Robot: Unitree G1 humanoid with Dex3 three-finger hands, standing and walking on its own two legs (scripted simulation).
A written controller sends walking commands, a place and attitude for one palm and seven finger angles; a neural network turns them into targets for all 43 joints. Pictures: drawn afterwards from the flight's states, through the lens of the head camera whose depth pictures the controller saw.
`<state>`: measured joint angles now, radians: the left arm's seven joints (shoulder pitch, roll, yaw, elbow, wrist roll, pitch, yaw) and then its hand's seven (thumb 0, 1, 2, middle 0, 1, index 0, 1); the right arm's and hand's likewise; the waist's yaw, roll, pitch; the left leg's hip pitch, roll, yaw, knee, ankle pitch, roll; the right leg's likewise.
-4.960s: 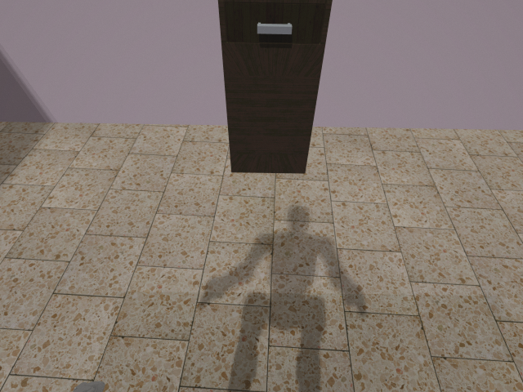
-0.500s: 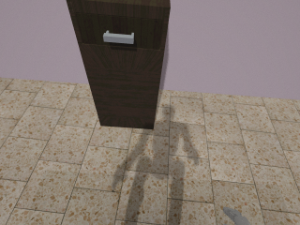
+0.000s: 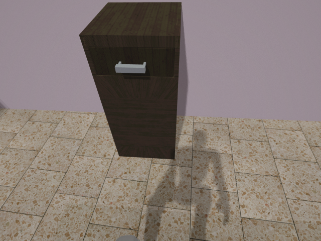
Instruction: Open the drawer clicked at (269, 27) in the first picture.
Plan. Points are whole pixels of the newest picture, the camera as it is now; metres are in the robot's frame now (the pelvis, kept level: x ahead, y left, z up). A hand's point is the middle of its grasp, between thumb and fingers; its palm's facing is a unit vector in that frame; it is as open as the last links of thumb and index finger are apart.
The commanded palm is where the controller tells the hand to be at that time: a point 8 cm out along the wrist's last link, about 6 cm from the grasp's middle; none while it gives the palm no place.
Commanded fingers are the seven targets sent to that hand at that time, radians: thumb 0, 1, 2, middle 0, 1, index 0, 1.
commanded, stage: take the last steps up to it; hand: left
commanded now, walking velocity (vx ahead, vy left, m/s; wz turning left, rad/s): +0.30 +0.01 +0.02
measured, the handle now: (131, 66) +0.81 +0.18 +0.02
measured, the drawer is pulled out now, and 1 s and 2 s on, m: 0.00 0.00 0.00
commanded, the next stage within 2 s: come to a stop and stand still in 0.60 s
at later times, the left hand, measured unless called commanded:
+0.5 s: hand (89, 229) +0.20 +0.24 -0.18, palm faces +0.04 -0.98 -0.18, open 7.4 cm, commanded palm none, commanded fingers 0.00 0.90 0.90 -0.20 -0.30 -0.20 -0.30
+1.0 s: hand (111, 187) +0.33 +0.21 -0.19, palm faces +0.04 -0.98 -0.22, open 7.3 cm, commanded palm none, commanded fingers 0.00 0.90 0.90 -0.20 -0.30 -0.20 -0.30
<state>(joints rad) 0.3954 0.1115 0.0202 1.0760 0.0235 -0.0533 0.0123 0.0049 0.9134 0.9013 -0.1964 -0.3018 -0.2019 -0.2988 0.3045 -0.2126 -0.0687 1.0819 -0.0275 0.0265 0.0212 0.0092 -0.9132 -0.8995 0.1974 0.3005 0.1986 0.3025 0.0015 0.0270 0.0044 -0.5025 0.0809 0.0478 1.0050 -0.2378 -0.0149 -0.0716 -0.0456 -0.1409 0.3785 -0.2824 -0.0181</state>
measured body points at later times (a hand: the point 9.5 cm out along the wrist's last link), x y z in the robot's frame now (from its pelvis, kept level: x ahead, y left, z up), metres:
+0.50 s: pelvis +0.15 +0.06 +0.00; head +0.15 +0.06 +0.45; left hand +0.19 +0.29 -0.16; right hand +0.16 -0.17 -0.16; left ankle +0.14 +0.15 -0.75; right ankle +0.19 -0.07 -0.69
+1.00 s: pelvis +0.27 +0.02 -0.01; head +0.30 +0.02 +0.43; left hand +0.33 +0.26 -0.17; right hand +0.31 -0.21 -0.17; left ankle +0.30 +0.13 -0.74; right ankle +0.28 -0.08 -0.75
